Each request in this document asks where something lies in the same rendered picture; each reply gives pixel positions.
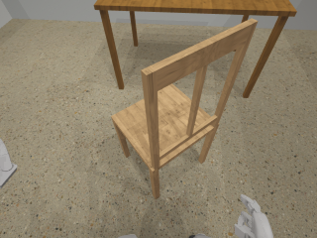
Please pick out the table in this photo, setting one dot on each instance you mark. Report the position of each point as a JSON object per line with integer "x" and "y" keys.
{"x": 281, "y": 8}

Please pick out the chair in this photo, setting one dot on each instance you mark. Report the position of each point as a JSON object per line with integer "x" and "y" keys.
{"x": 166, "y": 122}

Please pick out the robot right hand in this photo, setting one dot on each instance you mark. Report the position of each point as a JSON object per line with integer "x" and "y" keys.
{"x": 258, "y": 225}

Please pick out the robot left hand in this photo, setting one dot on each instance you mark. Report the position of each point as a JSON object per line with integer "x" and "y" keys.
{"x": 7, "y": 169}

